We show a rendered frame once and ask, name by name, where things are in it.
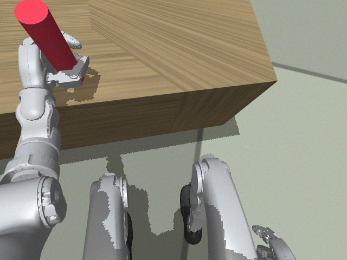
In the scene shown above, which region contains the left robot arm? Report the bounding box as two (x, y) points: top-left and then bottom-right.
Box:
(0, 87), (67, 260)

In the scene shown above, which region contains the right robot foot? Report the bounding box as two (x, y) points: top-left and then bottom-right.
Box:
(180, 185), (202, 245)

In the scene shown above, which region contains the left robot hand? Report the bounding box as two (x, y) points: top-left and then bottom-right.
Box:
(18, 31), (89, 93)

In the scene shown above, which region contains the can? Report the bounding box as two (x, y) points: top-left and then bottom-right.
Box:
(14, 0), (85, 82)

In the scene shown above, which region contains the right robot hand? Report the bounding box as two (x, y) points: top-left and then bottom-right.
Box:
(252, 225), (296, 260)

